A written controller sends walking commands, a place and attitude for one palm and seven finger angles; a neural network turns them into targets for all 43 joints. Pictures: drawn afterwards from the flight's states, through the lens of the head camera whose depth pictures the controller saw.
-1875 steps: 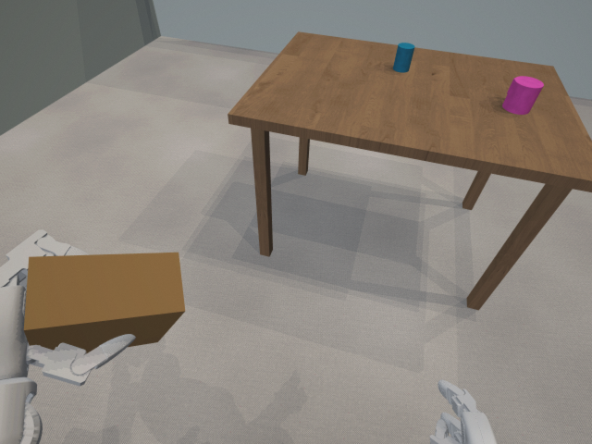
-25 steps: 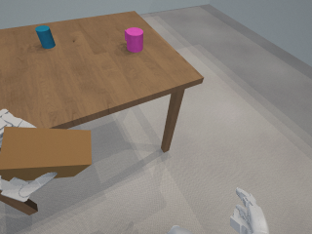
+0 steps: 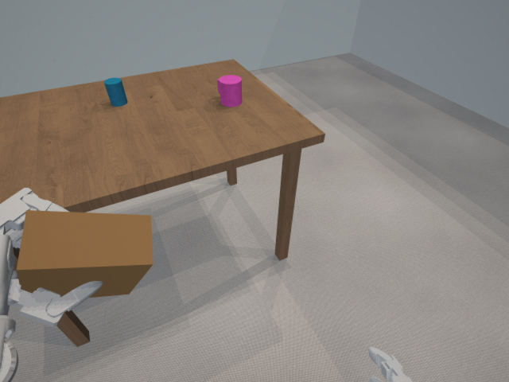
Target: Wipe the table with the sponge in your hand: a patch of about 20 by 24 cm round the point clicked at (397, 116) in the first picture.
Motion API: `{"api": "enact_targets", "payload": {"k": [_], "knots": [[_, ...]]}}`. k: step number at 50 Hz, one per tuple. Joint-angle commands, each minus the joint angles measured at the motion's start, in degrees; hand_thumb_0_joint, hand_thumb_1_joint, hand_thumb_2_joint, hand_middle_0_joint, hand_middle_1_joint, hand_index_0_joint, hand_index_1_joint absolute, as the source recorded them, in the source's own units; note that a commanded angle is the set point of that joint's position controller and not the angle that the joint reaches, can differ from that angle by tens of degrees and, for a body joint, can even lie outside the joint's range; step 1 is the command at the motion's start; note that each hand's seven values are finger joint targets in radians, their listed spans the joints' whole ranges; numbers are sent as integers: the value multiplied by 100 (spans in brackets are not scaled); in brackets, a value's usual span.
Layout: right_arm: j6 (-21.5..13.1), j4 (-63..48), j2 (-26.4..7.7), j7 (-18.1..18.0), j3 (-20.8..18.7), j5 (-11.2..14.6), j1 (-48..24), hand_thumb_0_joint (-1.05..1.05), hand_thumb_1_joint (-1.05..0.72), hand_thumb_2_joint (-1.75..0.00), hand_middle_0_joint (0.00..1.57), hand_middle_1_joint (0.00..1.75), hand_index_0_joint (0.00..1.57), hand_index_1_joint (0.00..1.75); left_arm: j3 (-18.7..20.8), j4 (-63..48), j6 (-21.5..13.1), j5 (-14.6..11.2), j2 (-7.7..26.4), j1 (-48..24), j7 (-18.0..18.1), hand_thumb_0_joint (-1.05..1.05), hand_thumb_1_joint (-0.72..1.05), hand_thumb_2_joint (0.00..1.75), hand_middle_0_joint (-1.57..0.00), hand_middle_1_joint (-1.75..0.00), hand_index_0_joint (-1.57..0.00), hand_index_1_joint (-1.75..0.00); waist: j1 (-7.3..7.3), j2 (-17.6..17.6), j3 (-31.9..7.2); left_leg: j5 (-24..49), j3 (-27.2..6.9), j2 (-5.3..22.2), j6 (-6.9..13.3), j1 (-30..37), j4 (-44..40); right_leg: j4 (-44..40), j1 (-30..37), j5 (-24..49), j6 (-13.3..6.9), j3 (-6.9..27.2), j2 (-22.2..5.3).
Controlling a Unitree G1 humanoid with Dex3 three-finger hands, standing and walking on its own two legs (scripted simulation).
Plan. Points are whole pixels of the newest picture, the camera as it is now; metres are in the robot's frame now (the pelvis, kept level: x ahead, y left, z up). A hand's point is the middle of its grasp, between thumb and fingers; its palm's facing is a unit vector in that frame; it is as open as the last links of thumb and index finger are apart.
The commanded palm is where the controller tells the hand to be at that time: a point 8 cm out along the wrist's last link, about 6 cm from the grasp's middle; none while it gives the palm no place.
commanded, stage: stop stepping back and stand still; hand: left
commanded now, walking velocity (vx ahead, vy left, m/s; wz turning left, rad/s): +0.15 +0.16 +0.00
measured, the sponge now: (105, 259) +0.23 +0.20 +0.16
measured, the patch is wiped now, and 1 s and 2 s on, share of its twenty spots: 1.00 1.00 1.00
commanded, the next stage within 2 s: stand and wait in 0.58 s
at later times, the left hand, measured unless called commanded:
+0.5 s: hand (49, 318) +0.15 +0.22 +0.18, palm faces +0.37 -0.85 -0.38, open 10.2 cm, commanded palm +0.10 +0.27 +0.20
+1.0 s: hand (35, 287) +0.18 +0.25 +0.18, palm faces +0.39 -0.83 -0.40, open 10.2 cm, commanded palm +0.13 +0.29 +0.20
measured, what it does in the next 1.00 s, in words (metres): steps on the spot: left foot, then left foot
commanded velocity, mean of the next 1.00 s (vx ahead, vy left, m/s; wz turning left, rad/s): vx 0.07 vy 0.03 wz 0.00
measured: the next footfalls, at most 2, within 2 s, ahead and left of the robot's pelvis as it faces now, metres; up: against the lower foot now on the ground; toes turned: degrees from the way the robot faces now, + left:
left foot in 0.22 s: +0.04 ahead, +0.15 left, +0.00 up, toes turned +2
left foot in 0.62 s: +0.02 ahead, +0.14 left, +0.00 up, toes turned +3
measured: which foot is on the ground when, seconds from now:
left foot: up 0.00-0.20, down 0.22-0.38, up 0.40-0.60, down 0.62-1.00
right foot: down 0.00-1.00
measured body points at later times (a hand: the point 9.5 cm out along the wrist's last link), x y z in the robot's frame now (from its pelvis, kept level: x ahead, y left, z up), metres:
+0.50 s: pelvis -0.06 -0.02 +0.01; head -0.07 -0.03 +0.46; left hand +0.12 +0.26 +0.20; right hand +0.10 -0.25 -0.08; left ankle -0.03 +0.13 -0.66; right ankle +0.01 -0.10 -0.72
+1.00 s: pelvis -0.03 +0.01 +0.02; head -0.01 +0.01 +0.47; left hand +0.15 +0.29 +0.20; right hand +0.15 -0.22 -0.06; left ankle -0.02 +0.13 -0.72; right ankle +0.01 -0.10 -0.72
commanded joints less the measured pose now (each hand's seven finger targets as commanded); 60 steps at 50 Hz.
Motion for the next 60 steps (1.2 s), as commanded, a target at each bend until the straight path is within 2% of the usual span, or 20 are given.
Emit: {"api": "enact_targets", "payload": {"k": [1,3,8,9,11,13,15,17,18,19,21,26,28,30,32,35,37,39,45,60], "knots": [[-290,-745,-731,-47,-399,38,-1032,0,-90,-90,20,30,20,30,485,-985,-419,-106,744,-610,-96,0,10,130,-120,-160,-120,-160,21,-1121,-81,220,-473,-56,-109,-1423,3125,-2656,172,-1689,-762,3064,-1855],[-194,-657,-854,-35,-453,29,-1033,0,-90,-90,20,30,20,30,548,-1319,-490,-123,889,-845,-96,0,10,130,-120,-160,-120,-160,-44,-699,507,583,-444,206,-71,-904,2504,-2713,-989,-2199,-746,2520,-1784],[-389,-802,-692,-325,-301,-36,-1106,0,-90,-90,20,30,20,30,472,-1749,-446,-61,816,-611,230,0,10,130,-120,-160,-120,-160,63,-329,-273,-56,545,-151,185,1590,-1286,-1618,-974,-2081,-384,1156,-1127],[-434,-821,-784,-368,-324,-61,-1056,0,-90,-90,20,30,20,30,483,-1717,-451,-70,808,-598,287,0,10,130,-120,-160,-120,-160,41,253,-339,-295,370,-155,268,1750,-1840,-997,-805,-1906,-268,994,-831],[-457,-913,-1062,-365,-410,-19,-1069,0,-90,-90,20,30,20,30,442,-1891,-439,-74,704,-901,321,0,10,130,-120,-160,-120,-160,75,1934,-194,-1457,-1943,1370,937,1915,-3200,1659,-1558,-1257,271,-170,208],[-519,-769,-970,-235,-503,59,-901,0,-90,-90,20,30,20,30,586,-1326,-422,-19,792,-770,244,0,10,130,-120,-160,-120,-160,16,1513,230,-1944,-2123,1510,1110,703,-3511,2642,-1448,-891,251,325,-110],[-535,-853,-881,-140,-470,86,-1038,0,-90,-90,20,30,20,30,587,-1265,-384,-15,755,-369,212,0,10,130,-120,-160,-120,-160,172,1453,321,-1675,-1276,1200,787,-100,-3213,1395,-331,-844,197,282,-287],[-410,-918,-939,-133,-442,-5,-1216,0,-90,-90,20,30,20,30,564,-913,-358,-60,630,139,173,0,10,130,-120,-160,-120,-160,380,566,406,-1541,-628,690,370,-1018,-1841,-452,1311,-578,116,20,41],[-312,-933,-894,-131,-485,-29,-1238,0,-90,-90,20,30,20,30,444,-883,-327,-28,607,153,105,0,10,130,-120,-160,-120,-160,406,-978,646,-1071,155,-62,109,-1452,262,-1604,1365,-755,-143,885,-341],[-247,-1069,-897,-110,-550,5,-1304,0,-90,-90,20,30,20,30,492,-1142,-322,-57,783,-130,28,0,10,130,-120,-160,-120,-160,297,-2486,499,-661,155,-408,-63,-1718,2226,-2756,927,-1404,-630,3361,-1695],[-249,-763,-686,-12,-398,-53,-1177,0,-90,-90,20,30,20,30,677,-1130,-442,-80,835,-426,-23,0,10,130,-120,-160,-120,-160,9,-887,225,175,-380,-22,-133,-1154,2655,-2697,75,-2217,-704,3179,-1760],[-224,-846,-678,-211,-363,-51,-1260,0,-90,-90,20,30,20,30,617,-1758,-478,-48,902,-538,199,0,10,130,-120,-160,-120,-160,65,-715,42,235,154,42,37,1189,-432,-2202,-901,-1602,-431,1526,-1364],[-281,-844,-761,-293,-375,-113,-1131,0,-90,-90,20,30,20,30,538,-1794,-470,-31,797,-448,325,0,10,130,-120,-160,-120,-160,59,-48,-158,113,311,-167,124,1782,-1601,-1591,-630,-1571,-258,1207,-996],[-300,-966,-1006,-313,-442,-109,-1147,0,-90,-90,20,30,20,30,439,-1711,-442,-68,615,-321,388,0,10,130,-120,-160,-120,-160,106,1194,19,-591,-1265,757,537,1587,-2618,-235,-689,-809,101,593,-172],[-293,-940,-991,-281,-465,25,-1177,0,-90,-90,20,30,20,30,553,-1641,-421,-52,735,-542,371,0,10,130,-120,-160,-120,-160,131,1258,67,-1748,-1689,1113,601,444,-3242,572,-36,-631,368,148,135],[-350,-899,-874,-186,-423,41,-1210,0,-90,-90,20,30,20,30,577,-1341,-370,43,673,-173,306,0,10,130,-120,-160,-120,-160,152,759,357,-961,-721,486,300,-36,-2421,-629,648,159,338,230,24],[-344,-871,-827,-111,-457,-22,-1203,0,-90,-90,20,30,20,30,522,-1121,-395,-8,603,11,254,0,10,130,-120,-160,-120,-160,103,-879,384,36,-170,-101,5,244,-1020,-1771,232,-309,14,1483,-655],[-294,-770,-754,-57,-450,-43,-1126,0,-90,-90,20,30,20,30,578,-1365,-399,-46,731,-187,261,0,10,130,-120,-160,-120,-160,73,-1156,148,553,-105,-115,-86,575,-542,-2208,164,-466,-298,2106,-1259],[-248,-896,-875,-157,-433,-66,-1300,0,-90,-90,20,30,20,30,596,-1719,-466,-27,730,-71,352,0,10,130,-120,-160,-120,-160,144,623,-92,1306,-595,282,93,1347,-2139,-1050,418,939,130,746,-296],[-124,-1035,-900,-156,-438,-46,-1344,0,-90,-90,20,30,20,30,532,-1567,-430,-65,644,-21,326,0,10,130,-120,-160,-120,-160,165,329,-297,2116,-407,239,-50,1382,-2090,-1132,958,2000,187,578,-249]]}}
